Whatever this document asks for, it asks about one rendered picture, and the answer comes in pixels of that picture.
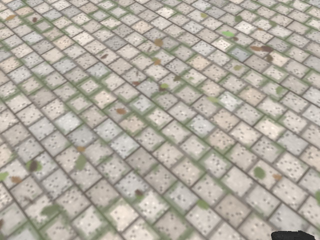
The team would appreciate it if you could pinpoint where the right robot hand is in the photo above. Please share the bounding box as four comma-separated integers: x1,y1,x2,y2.
271,230,316,240

